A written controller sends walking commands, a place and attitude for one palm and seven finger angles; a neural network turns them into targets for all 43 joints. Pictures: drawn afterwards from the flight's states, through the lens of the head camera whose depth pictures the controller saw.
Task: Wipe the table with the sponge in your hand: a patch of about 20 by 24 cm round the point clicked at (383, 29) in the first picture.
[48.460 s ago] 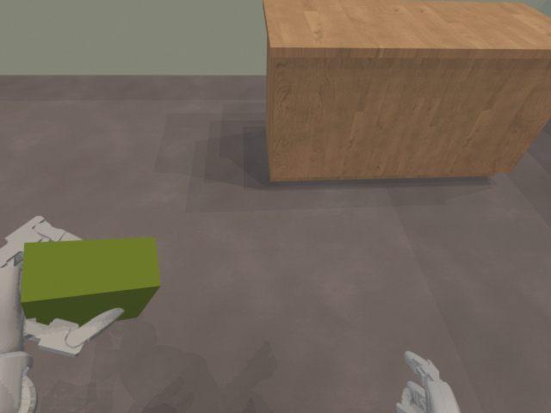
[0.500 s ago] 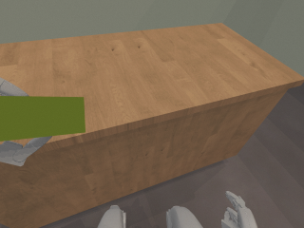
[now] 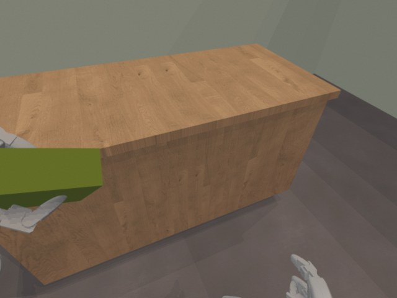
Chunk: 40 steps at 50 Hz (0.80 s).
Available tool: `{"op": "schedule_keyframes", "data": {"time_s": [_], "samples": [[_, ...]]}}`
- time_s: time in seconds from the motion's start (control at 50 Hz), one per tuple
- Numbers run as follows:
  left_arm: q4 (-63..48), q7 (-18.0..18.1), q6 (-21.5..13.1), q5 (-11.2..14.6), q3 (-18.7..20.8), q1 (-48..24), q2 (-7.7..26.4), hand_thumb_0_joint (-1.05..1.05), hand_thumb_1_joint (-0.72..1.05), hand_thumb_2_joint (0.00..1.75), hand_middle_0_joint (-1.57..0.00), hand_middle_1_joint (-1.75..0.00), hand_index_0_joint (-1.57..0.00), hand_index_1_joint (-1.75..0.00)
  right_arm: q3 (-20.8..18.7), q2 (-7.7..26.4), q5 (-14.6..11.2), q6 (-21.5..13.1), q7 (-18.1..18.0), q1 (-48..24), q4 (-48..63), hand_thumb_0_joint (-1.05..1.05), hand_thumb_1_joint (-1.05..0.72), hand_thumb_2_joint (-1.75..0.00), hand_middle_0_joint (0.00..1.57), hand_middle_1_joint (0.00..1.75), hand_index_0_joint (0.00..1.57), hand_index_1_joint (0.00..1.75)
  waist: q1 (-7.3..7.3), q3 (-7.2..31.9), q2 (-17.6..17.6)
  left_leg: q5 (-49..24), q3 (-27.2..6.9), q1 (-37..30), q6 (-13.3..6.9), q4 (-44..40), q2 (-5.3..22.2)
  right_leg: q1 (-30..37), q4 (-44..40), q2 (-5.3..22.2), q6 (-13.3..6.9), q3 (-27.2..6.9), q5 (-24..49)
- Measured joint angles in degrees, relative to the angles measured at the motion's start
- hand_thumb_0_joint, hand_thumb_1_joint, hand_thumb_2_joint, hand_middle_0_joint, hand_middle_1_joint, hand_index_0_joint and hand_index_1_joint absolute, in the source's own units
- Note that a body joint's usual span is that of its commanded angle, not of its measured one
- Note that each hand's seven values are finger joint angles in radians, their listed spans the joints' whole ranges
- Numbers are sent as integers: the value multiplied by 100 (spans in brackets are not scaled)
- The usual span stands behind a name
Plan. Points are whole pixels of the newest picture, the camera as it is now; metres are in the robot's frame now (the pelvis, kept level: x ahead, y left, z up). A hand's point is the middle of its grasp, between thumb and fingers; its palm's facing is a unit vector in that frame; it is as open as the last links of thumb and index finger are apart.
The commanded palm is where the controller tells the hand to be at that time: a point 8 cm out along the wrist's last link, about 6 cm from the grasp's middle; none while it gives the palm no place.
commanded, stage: stop stepping back and stand still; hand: left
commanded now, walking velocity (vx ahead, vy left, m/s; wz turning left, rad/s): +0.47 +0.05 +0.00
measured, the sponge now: (61, 179) +0.24 +0.22 +0.20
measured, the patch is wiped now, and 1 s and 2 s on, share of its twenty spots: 1.00 1.00 1.00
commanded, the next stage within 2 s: stand and wait in 0.88 s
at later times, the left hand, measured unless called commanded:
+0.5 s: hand (31, 277) +0.09 +0.17 +0.22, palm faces +0.43 -0.81 -0.41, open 9.8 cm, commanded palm +0.04 +0.22 +0.24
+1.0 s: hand out of the picture +0.05 +0.14 +0.22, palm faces +0.46 -0.80 -0.38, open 9.8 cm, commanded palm -0.01 +0.19 +0.24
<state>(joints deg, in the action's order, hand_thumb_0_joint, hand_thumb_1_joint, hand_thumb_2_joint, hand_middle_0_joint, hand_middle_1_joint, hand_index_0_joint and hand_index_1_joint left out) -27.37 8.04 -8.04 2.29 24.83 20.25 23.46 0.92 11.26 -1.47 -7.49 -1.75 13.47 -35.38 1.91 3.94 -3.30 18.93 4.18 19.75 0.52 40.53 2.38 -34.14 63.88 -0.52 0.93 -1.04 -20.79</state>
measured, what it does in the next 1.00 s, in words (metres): walks backwards: right foot, then left foot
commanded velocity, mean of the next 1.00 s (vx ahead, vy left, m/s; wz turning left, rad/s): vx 0.19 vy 0.09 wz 0.00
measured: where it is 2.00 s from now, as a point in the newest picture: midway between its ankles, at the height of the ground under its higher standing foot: outside the picture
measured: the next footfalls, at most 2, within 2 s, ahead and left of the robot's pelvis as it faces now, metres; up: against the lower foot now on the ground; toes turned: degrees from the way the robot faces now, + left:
right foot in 0.08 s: +0.06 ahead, -0.10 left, +0.00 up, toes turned -1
left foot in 0.32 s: -0.06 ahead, +0.09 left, +0.00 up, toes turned +6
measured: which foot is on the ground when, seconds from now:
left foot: down 0.00-0.06, up 0.08-0.30, down 0.32-0.54, up 0.56-0.80, down 0.82-1.00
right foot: up 0.00-0.06, down 0.08-0.34, up 0.36-0.54, down 0.56-1.00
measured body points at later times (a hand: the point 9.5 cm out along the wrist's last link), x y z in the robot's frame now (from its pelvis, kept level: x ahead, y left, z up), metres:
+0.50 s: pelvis -0.12 -0.06 +0.01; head -0.17 -0.08 +0.46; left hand +0.06 +0.22 +0.25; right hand +0.02 -0.29 -0.08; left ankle -0.10 +0.09 -0.71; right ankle -0.07 -0.15 -0.67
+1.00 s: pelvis -0.15 -0.10 +0.01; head -0.18 -0.11 +0.46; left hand +0.02 +0.18 +0.24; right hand +0.02 -0.34 -0.07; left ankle -0.17 +0.05 -0.68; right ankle -0.08 -0.17 -0.71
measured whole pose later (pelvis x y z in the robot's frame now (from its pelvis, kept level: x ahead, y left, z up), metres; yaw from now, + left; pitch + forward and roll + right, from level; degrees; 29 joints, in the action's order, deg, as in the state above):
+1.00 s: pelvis -0.15 -0.10 +0.01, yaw +3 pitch -2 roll +2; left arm -29.3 8.4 -7.8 2.6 20.3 23.8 21.5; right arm -0.3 13.7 -0.6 -5.7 -4.0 12.5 -36.9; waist 1.2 2.5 0.1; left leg 24.4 0.4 21.9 -1.8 51.4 1.5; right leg -22.0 36.9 0.2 -4.2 4.2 -12.7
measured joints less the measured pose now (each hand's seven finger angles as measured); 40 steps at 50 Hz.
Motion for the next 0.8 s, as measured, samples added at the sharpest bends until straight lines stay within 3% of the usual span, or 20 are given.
{"op": "schedule_keyframes", "data": {"time_s": [0.06, 0.08, 0.1, 0.14, 0.18, 0.24, 0.32, 0.34, 0.38, 0.42, 0.44, 0.48, 0.52, 0.56, 0.58, 0.62, 0.66, 0.72, 0.8], "samples": [[-47, -59, -50, -12, -149, 155, -91, -1, -50, 107, -76, -138, -79, -137, 15, 109, 29, 33, -50, 273, -89, 1, -90, -89, 20, 30, 20, 30, -45, 103, 254, 239, -87, 280, -25, 214, 276, 956, -1485, 56, -111, 350, -100], [-115, -81, -54, -32, -187, 107, -71, -1, -50, 107, -76, -138, -79, -137, 8, 158, 31, 51, -70, 331, -61, 1, -90, -89, 20, 30, 20, 30, -89, 72, 310, 643, -151, 527, -120, 614, 323, 1196, -1981, 49, -219, 422, 4], [-156, -114, -59, -53, -270, -10, -132, -1, -50, 107, -76, -138, -79, -137, -18, 236, 22, 86, -88, 299, -118, 1, -90, -89, 20, 30, 20, 30, -139, -48, 457, 847, -341, 835, -171, 1345, 344, 1147, -1964, -48, -352, 552, 69], [-202, -201, -57, -32, -446, -151, -258, -1, -50, 107, -76, -138, -79, -137, -45, 308, -11, 166, -93, 205, -390, 1, -90, -89, 20, 30, 20, 30, -231, -159, 538, 518, -601, 1318, -170, 2812, 137, 1057, -1928, -128, -532, 672, 211], [-271, -259, -45, 6, -486, -95, -303, -1, -50, 107, -77, -138, -79, -136, -51, 270, -23, 270, -84, 157, -546, 1, -90, -89, 20, 30, 20, 30, -264, -73, 439, 89, -512, 1500, -180, 3362, -1, 970, -2150, -132, -602, 634, 452], [-322, -216, -59, 54, -395, 113, -205, -1, -50, 107, -77, -137, -79, -136, 6, 157, -22, 266, -134, 148, -546, 2, -90, -89, 20, 30, 20, 30, -188, 154, 228, 38, -147, 1149, -261, 2445, -60, 785, -2535, -19, -604, 569, 669], [-317, -86, -25, 80, -301, 141, 3, -1, -50, 107, -77, -138, -79, -136, 108, 138, 5, 74, -243, 202, -211, 2, -90, -89, 20, 30, 20, 30, -98, 291, 168, 564, 200, -143, -463, -117, -88, 486, -2603, 44, -517, 647, 528], [-285, -66, -24, 88, -255, 69, 73, -1, -50, 107, -77, -138, -79, -136, 110, 126, 11, 19, -255, 151, -143, 2, -90, -89, 20, 30, 20, 30, -36, 231, 136, 318, 200, -227, -360, -396, -114, 365, -2400, 62, -407, 626, 343], [-76, -32, -15, 71, -173, 17, 127, -1, -50, 107, -77, -138, -79, -136, 105, 53, -6, -56, -224, 66, -63, 2, -90, -89, 20, 30, 20, 30, 36, 112, 34, 63, 300, -259, -214, -353, -179, 33, -1175, 49, -177, 394, -123], [166, -45, 16, 27, -189, 91, 90, -1, -50, 107, -77, -138, -79, -137, 77, 5, -30, -143, -158, 115, -73, 1, -90, -89, 20, 30, 20, 30, 136, 199, 94, -25, 282, -254, -221, -397, -200, -256, 99, 42, -106, 227, -159], [260, -62, 8, 30, -217, 151, 66, -1, -50, 107, -77, -138, -79, -137, 73, -10, -32, -163, -141, 151, -129, 1, -90, -89, 20, 30, 20, 30, 156, 255, 149, -65, 249, -243, -216, -451, -177, -279, 351, 74, -95, 202, -130], [320, -96, 1, 43, -268, 290, 4, -1, -50, 107, -77, -138, -79, -137, 81, -18, -7, -143, -143, 233, -254, 1, -90, -89, 20, 30, 20, 30, 124, 311, 278, -143, 180, -225, -149, -558, -57, -1, -59, 190, -93, 271, -157], [236, -98, -3, 46, -278, 412, -28, -1, -50, 107, -76, -138, -79, -137, 96, 6, 46, -94, -171, 337, -284, 1, -90, -89, 20, 30, 20, 30, 69, 278, 422, -74, 95, -120, -112, -434, 127, 643, -1201, 265, -114, 402, -282], [3, -93, -10, 1, -241, 366, 61, -1, -50, 107, -76, -138, -79, -137, 73, 39, 69, -57, -172, 410, -205, 1, -90, -89, 20, 30, 20, 30, -54, 149, 414, 598, -58, 356, -210, 502, 182, 1155, -2298, 295, -266, 396, 37], [-78, -118, -15, -12, -289, 239, -33, -1, -50, 107, -76, -138, -79, -137, 42, 121, 59, -16, -161, 332, -268, 1, -90, -89, 20, 30, 20, 30, -147, -8, 512, 664, -283, 680, -223, 1314, 177, 1076, -2190, 211, -343, 487, 210], [-176, -178, -49, 9, -420, 95, -261, -1, -50, 107, -77, -138, -79, -137, -29, 247, 44, 70, -136, 174, -503, 1, -90, -89, 20, 30, 20, 30, -260, -185, 616, 333, -554, 1149, -200, 2543, 51, 1058, -2160, 124, -424, 618, 344], [-307, -208, -63, 44, -457, 150, -378, -1, -50, 107, -77, -138, -79, -137, -90, 276, 30, 164, -130, 84, -598, 2, -90, -89, 20, 30, 20, 30, -304, -194, 537, -47, -495, 1340, -193, 2860, -24, 1074, -2395, 134, -455, 607, 501], [-473, -153, -116, 68, -392, 325, -309, -1, -50, 107, -77, -138, -79, -136, -102, 227, 19, 169, -205, 19, -503, 2, -90, -89, 20, 30, 20, 30, -260, -128, 263, -131, -151, 1003, -242, 1771, -22, 1046, -2744, 264, -468, 503, 691], [-500, 17, -164, 84, -388, 412, -149, -1, -50, 107, -77, -138, -79, -136, -82, 283, 54, 7, -345, 15, -152, 2, -90, -89, 20, 30, 20, 30, -145, -37, 213, 461, 95, -171, -419, -496, -28, 958, -2785, 290, -439, 471, 546]]}}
